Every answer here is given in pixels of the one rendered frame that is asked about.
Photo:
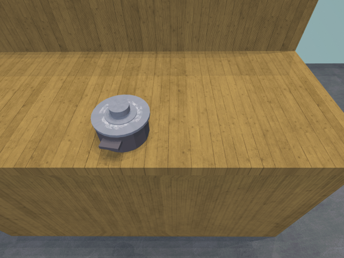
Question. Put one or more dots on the pot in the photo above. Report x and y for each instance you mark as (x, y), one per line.
(124, 144)

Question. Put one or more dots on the knob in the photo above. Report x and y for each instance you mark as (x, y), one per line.
(119, 107)

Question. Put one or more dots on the table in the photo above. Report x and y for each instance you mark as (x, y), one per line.
(243, 138)

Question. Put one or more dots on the lid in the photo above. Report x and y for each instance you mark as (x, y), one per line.
(107, 125)

